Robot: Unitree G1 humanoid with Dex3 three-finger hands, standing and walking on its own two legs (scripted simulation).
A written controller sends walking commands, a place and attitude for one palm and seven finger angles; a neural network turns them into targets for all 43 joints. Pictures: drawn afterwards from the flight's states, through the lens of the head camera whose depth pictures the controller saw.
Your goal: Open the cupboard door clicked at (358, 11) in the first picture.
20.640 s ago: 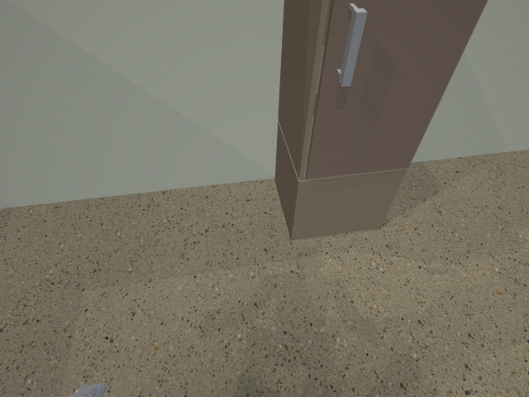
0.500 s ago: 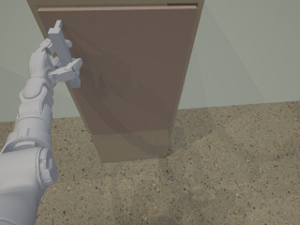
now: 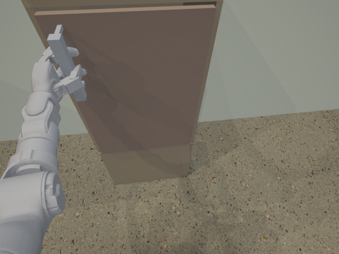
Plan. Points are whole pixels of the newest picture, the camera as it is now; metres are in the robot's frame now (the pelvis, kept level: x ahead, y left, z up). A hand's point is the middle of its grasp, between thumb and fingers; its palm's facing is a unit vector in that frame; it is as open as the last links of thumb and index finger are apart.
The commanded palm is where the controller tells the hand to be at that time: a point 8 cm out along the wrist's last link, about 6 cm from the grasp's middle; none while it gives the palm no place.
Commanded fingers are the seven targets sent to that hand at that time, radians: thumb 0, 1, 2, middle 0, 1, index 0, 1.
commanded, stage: pull the door open along its arc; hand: left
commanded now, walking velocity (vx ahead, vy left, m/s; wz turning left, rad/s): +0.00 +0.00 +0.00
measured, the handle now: (71, 65) +0.53 +0.23 +0.15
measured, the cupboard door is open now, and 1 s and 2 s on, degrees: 1 31 38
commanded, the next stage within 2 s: open thumb and fingers to let go in 1.18 s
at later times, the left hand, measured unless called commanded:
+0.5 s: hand (96, 114) +0.36 +0.13 +0.16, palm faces +0.43 -0.90 +0.10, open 6.4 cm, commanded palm +0.32 +0.17 +0.16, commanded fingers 0.00 0.90 0.90 -0.40 -1.35 -0.40 -1.35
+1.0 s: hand (115, 132) +0.32 +0.09 +0.16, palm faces +0.45 -0.89 +0.05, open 6.4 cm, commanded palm +0.24 +0.11 +0.16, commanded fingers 0.00 0.90 0.90 -0.40 -1.35 -0.40 -1.35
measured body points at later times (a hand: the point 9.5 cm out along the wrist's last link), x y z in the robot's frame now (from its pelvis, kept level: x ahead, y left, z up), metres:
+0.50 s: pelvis +0.02 -0.01 +0.01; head +0.00 -0.02 +0.46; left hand +0.33 +0.18 +0.16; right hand +0.24 -0.21 -0.06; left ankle +0.01 +0.10 -0.72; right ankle -0.01 -0.11 -0.72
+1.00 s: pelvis +0.01 -0.03 +0.01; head -0.01 -0.06 +0.46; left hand +0.29 +0.14 +0.16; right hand +0.17 -0.26 -0.10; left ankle +0.01 +0.10 -0.72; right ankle -0.01 -0.11 -0.72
